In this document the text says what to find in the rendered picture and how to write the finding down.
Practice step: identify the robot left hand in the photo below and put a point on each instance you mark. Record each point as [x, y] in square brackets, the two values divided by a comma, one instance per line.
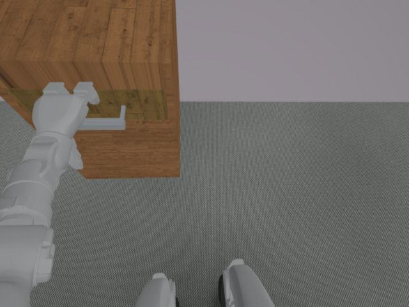
[59, 111]

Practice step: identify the robot left thigh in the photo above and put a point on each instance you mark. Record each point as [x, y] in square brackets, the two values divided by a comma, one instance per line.
[158, 292]

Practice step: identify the handle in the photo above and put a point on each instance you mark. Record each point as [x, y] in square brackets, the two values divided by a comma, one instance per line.
[105, 123]

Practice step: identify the cabinet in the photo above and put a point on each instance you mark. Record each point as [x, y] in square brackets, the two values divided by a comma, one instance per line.
[116, 44]

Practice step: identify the robot right shin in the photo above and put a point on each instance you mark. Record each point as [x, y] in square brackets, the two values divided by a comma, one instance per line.
[237, 261]

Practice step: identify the drawer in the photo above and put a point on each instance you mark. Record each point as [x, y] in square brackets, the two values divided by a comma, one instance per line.
[140, 104]

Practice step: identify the robot left forearm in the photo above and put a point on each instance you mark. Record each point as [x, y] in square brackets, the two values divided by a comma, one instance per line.
[29, 192]

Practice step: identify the robot left upper arm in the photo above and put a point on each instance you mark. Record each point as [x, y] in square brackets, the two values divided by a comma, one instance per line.
[26, 259]

